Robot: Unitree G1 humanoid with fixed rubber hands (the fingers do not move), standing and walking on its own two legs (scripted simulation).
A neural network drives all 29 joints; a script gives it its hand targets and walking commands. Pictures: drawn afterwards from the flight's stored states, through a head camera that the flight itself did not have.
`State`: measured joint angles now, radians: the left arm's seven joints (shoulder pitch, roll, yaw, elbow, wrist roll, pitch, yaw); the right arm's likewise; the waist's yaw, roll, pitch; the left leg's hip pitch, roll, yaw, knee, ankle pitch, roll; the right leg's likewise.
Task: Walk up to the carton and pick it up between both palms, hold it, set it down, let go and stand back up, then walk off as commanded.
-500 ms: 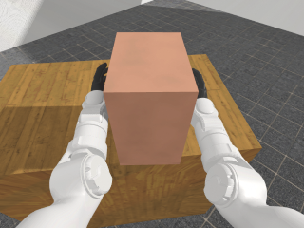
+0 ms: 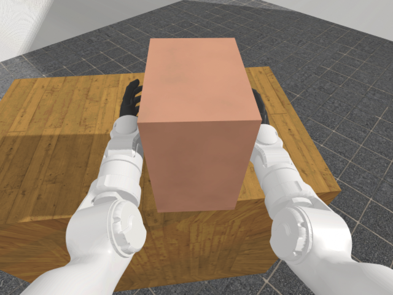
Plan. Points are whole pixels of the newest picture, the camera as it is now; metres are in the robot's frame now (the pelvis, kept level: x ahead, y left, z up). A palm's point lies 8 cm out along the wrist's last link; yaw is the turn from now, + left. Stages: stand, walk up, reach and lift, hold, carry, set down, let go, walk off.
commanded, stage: set down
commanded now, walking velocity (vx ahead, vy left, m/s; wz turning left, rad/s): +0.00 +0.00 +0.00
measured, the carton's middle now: (194, 128) +0.43 +0.04 +0.12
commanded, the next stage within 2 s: none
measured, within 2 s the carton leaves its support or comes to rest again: neither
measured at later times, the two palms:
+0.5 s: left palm (118, 146) +0.39 +0.19 +0.10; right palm (266, 139) +0.41 -0.11 +0.11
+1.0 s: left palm (101, 190) +0.28 +0.20 +0.11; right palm (287, 180) +0.30 -0.12 +0.12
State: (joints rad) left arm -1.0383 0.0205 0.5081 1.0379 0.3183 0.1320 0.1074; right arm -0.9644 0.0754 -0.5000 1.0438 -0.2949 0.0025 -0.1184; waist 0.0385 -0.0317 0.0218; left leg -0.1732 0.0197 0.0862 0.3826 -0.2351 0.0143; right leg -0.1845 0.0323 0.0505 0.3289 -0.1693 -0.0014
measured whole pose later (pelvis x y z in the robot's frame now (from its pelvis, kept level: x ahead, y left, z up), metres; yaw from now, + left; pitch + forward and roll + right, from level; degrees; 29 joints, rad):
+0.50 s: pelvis -0.01 +0.00 +0.00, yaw +0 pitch +1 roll -1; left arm -0.80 0.07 0.28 0.83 0.11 0.25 0.12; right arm -0.81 -0.05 -0.07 0.93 0.14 0.02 -0.22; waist 0.05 -0.01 0.02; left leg -0.17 0.02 0.09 0.38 -0.22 0.01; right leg -0.18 0.03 0.05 0.33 -0.15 0.00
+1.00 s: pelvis -0.07 -0.01 +0.00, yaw +0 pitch -4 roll +0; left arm -0.59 0.08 0.23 0.52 0.03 0.46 0.12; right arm -0.58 -0.07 0.00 0.56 0.21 0.26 -0.23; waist 0.05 -0.02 0.02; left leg -0.17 0.02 0.09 0.38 -0.14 0.01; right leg -0.18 0.03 0.05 0.33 -0.07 0.00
